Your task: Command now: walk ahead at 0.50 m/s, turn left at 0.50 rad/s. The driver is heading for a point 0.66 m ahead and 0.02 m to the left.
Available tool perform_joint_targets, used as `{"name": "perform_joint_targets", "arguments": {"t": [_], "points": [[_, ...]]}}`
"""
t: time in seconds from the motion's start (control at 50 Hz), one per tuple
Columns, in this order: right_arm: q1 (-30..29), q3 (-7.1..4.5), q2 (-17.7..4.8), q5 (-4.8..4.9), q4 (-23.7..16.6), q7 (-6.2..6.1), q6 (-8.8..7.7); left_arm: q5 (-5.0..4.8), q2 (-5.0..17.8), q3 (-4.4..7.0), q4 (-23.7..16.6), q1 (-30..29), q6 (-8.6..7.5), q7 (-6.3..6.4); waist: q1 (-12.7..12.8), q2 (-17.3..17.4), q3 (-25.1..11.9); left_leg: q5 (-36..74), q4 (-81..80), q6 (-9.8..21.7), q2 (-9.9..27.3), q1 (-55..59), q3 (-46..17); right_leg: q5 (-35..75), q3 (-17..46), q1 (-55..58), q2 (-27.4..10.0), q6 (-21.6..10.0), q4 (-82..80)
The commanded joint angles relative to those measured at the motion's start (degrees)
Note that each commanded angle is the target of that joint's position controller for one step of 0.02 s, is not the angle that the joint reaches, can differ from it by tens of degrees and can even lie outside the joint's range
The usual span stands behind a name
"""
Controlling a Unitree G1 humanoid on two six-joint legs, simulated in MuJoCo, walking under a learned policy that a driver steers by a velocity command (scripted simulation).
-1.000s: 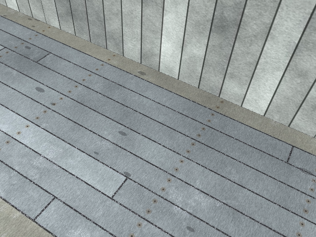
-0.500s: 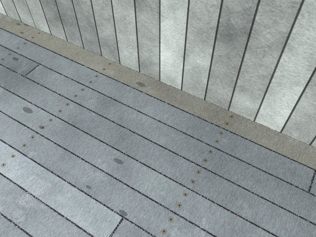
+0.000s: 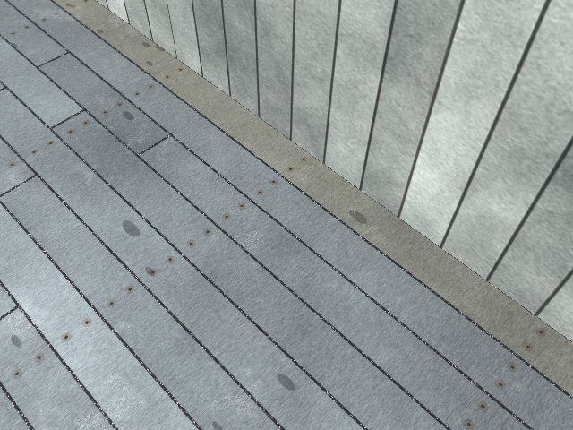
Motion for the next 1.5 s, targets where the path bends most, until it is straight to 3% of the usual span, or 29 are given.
{"name": "perform_joint_targets", "arguments": {"t": [0.02, 0.08, 0.1, 0.24, 0.34, 0.4, 0.42, 0.44, 0.46, 0.48, 0.52, 0.56, 0.64, 0.8, 0.84, 0.88, 0.9, 0.92, 0.94, 0.96, 1.0, 1.04, 1.2, 1.28, 1.3, 1.32, 1.34, 1.38, 1.5], "points": [[9.0, -2.68, -8.3, -0.46, -2.2, -0.83, -0.39, 0.25, 7.2, 1.1, -7.8, -5.4, -3.78, -0.21, -4.1, -0.8, -9.3, 1.6, -17.5, 12.7, 16.8, 30.9, -29.4, 5.3, 5.5, -29.3, -4.1, -1.1, 5.5], [5.2, -1.96, -6.2, -0.82, -3.8, -1.38, -0.46, 1.7, 7.0, 1.7, -7.1, -3.4, -1.97, 0.47, -0.3, -0.2, -6.7, 12.9, -20.8, 11.3, 12.6, 19.9, -22.4, 8.5, 5.2, -21.5, -5.9, 0.5, -1.1], [5.4, -2.45, -8.5, -0.83, -3.6, -1.72, -0.61, 1.48, 6.0, 1.41, -7.4, -2.4, -1.36, 0.56, 0.8, 3.6, -6.4, 15.4, -21.2, 12.7, 13.5, 17.0, -21.6, 9.2, 4.5, -20.8, -5.4, 1.8, -3.6], [11.6, -2.73, -9.4, -0.11, -0.6, -3.16, -0.06, 0.85, 3.2, 0.02, -9.8, -15.7, -1.75, -0.45, -5.0, 4.2, -3.3, 5.3, -21.5, 7.4, 9.0, 13.2, -14.9, 32.8, 2.5, -14.7, -1.7, 4.1, -30.7], [12.6, -2.8, -9.6, -0.57, 1.2, -3.0, 0.38, 0.98, 6.8, 1.0, -11.4, -17.2, -2.36, -1.38, -4.9, 6.1, -2.1, 6.3, -15.3, 6.4, 13.0, 21.3, -19.9, 26.6, 3.5, -14.3, -1.4, 0.9, -36.0], [11.2, -1.77, -7.2, -1.0, 1.0, -2.77, 1.06, 1.25, 10.2, 2.82, -8.7, -4.1, -2.95, -0.75, 1.7, 5.6, -8.9, 20.4, -1.1, 3.2, 8.9, 21.7, -17.6, 23.1, 1.9, 2.8, -1.8, -3.9, -39.0], [11.9, -0.6, -5.1, -2.23, 0.0, -2.71, 0.77, 2.21, 13.1, 3.29, -7.7, 6.3, -2.66, -0.24, 5.6, -0.5, -17.8, 9.5, 16.9, 0.6, 4.3, 12.9, -13.4, 20.1, 13.9, 18.9, -11.4, -8.1, -37.4], [21.0, 0.51, -0.6, -0.23, 0.2, -2.22, -0.19, 2.67, 16.1, 4.28, -5.1, 9.6, -1.95, -1.29, 1.2, -21.3, -22.0, -24.1, 35.7, -3.2, -4.1, -7.7, -9.2, 8.7, 42.9, 32.9, -22.2, -17.9, -45.7], [18.1, -0.4, -7.1, 0.86, 1.3, -2.29, -0.51, 1.2, 9.8, 2.72, -6.0, 8.1, -1.72, -1.79, 3.0, -12.9, -17.1, -25.2, 41.4, -3.1, -0.3, -14.7, -12.9, -4.3, 45.1, 30.7, -21.7, -16.6, -49.3], [10.6, -1.08, -9.8, 1.15, 0.1, -2.13, -0.69, 0.94, 7.1, 2.03, -6.5, 5.2, -1.3, -1.51, 4.3, -7.0, -9.7, -20.1, 41.5, -2.9, 2.2, -17.1, -10.9, -2.9, 34.9, 24.4, -19.6, -14.2, -49.5], [4.4, -0.75, -8.5, -0.64, -1.1, -1.94, -1.46, 2.21, 6.0, 1.35, -6.5, 1.8, -0.86, -0.86, 2.8, -1.8, -3.6, -12.4, 35.3, -3.2, 6.3, -15.4, -8.1, 9.2, 24.9, 14.3, -15.1, -13.0, -51.5], [4.6, -0.46, -6.9, -0.56, -1.2, -1.58, -1.4, 2.95, 5.9, 1.06, -6.5, 1.3, -1.16, -0.82, 1.2, -4.4, -3.8, -9.1, 31.4, -3.8, 7.8, -10.3, -7.1, 18.5, 19.6, 9.7, -12.8, -13.0, -53.3], [-1.0, 1.38, -2.9, -0.76, -2.8, -1.36, -1.15, 0.41, 6.5, 1.24, -4.7, 3.1, -1.38, -0.18, 1.8, -4.5, -1.4, -3.5, 15.5, -5.5, 8.1, -10.6, -4.5, 23.9, 12.1, 6.3, -11.6, -13.5, -56.5], [-10.9, 1.15, -2.6, -0.53, -5.4, 0.3, -2.64, 0.04, 8.6, 1.81, 0.9, 10.5, 0.4, 1.16, 3.5, -4.8, 0.5, 10.6, -3.3, -3.9, 5.2, -6.1, -3.3, 32.6, 7.5, 11.1, -12.2, -8.7, -52.8], [-10.6, 0.83, -3.3, -0.83, -5.6, 0.59, -3.06, 0.53, 10.3, 2.24, 1.4, 9.4, 1.29, 1.68, 2.3, -4.8, -1.3, 8.5, -5.4, -2.4, 4.0, -1.7, -2.9, 41.7, 6.6, 12.2, -12.0, -7.1, -48.4], [-0.8, -0.42, -5.4, -1.34, -2.5, 0.2, -2.95, 0.77, 9.7, 1.97, 1.2, 7.3, 1.83, 2.12, -3.1, -4.4, -7.1, 14.6, -10.4, 0.0, 1.6, 12.6, -1.3, 51.9, 4.4, 10.8, -9.1, -4.5, -38.4], [5.3, -1.4, -8.4, -1.91, -0.5, -0.62, -2.58, 1.95, 7.8, 1.1, 0.5, 7.3, 1.6, 2.57, -5.4, -0.9, -12.9, 28.0, -10.1, 1.7, 5.9, 25.4, -4.7, 44.3, 2.4, 4.9, -5.7, -1.9, -28.9], [9.1, -1.81, -12.2, -2.92, -0.4, -1.42, -1.59, 3.61, 2.0, -1.15, 0.1, 14.0, 0.92, 2.07, -3.5, 12.7, -21.9, 49.0, -4.6, 9.9, 21.0, 48.9, -22.1, 13.4, -0.1, -15.5, 0.9, 2.2, -9.8], [11.3, -1.34, -9.7, -1.36, 0.3, -1.36, -0.75, 3.05, 2.7, -1.63, 2.6, 18.9, 0.82, 1.56, -3.2, 15.1, -31.1, 48.7, -6.9, 14.9, 26.5, 50.3, -32.0, -8.8, 4.3, -18.6, 1.2, 3.1, 2.6], [7.7, -0.65, -7.2, -0.77, -0.4, -1.43, -0.22, 1.75, 7.7, -0.07, 3.4, 16.3, 1.25, 1.42, -2.8, 7.3, -25.9, 42.0, -8.4, 13.1, 23.5, 42.9, -27.8, -6.8, 5.7, -20.6, -1.8, 3.3, 7.4], [0.6, 0.68, -2.9, -1.18, 0.1, -1.64, -0.16, 1.39, 6.2, -0.06, 3.2, 9.4, 2.44, 2.44, -0.3, 1.8, -15.8, 35.7, -11.8, 9.8, 18.1, 28.2, -18.5, -1.1, 4.9, -21.2, -5.3, 4.2, 4.0], [-3.6, 0.79, -2.2, -2.53, 0.1, -1.78, 0.58, 1.72, 5.9, 0.5, 3.4, 8.8, 3.42, 2.78, 3.0, 4.8, -12.0, 29.8, -15.7, 8.5, 15.6, 15.8, -15.1, 2.5, 5.5, -13.9, -7.2, 4.9, -1.9], [-5.1, -0.34, -3.8, -2.35, 2.2, -2.93, 2.39, 2.57, 3.3, 0.71, 6.0, 2.0, 4.1, 2.97, 0.9, 5.3, -7.9, -4.3, -22.9, 8.4, 13.1, 5.5, -12.4, 11.6, 3.1, -5.3, -6.3, 4.0, -20.9], [-4.4, 1.0, 0.8, -1.38, 4.1, -2.82, 4.65, 3.34, 2.6, 0.43, 7.9, 2.3, 3.34, 3.43, 2.6, 2.4, -6.4, -14.2, -18.7, 2.2, 8.8, 6.7, -11.0, 20.1, 2.5, 3.8, -5.4, 1.7, -39.3], [-2.2, 0.89, 0.5, -1.6, 5.0, -2.68, 4.8, 3.6, 5.1, 0.78, 7.7, 1.9, 3.22, 3.65, 1.3, -0.5, -5.0, -14.7, -15.3, -0.4, 6.7, 6.3, -9.6, 21.1, 6.2, 4.9, -8.6, 0.2, -42.3], [2.0, 0.17, -0.2, -2.22, 5.1, -2.31, 4.56, 1.38, 10.8, 2.49, 8.3, -2.3, 3.98, 4.11, -4.5, -10.0, -3.4, -11.1, -13.8, -1.9, 2.1, 7.3, -4.6, 20.0, 6.4, 2.0, -8.9, -1.4, -41.0], [0.2, 0.43, 0.0, -2.76, 5.2, -2.42, 4.72, 1.26, 7.7, 2.08, 8.3, -4.4, 4.37, 3.96, -3.3, -11.4, -3.7, -6.4, -12.6, -2.8, 1.6, 13.0, -3.0, 11.8, 7.0, -3.6, -7.6, -1.5, -43.5], [-2.2, -0.06, -1.0, -1.89, 5.7, -3.13, 5.71, 2.1, 4.2, 1.31, 8.8, -5.3, 4.0, 3.82, -2.0, -6.9, -3.6, -2.7, -12.3, -2.2, 2.7, 16.1, -3.8, 13.2, 5.5, -4.4, -6.1, 0.1, -44.0], [-0.5, -0.58, -0.9, -1.72, 7.7, -3.3, 7.66, -0.01, 4.2, 1.78, 12.5, -4.0, 2.3, 3.26, -1.2, -3.9, -7.4, 10.1, -11.8, -1.2, 4.0, 20.6, -5.3, 25.9, 4.8, 2.5, -5.5, -0.9, -42.2]]}}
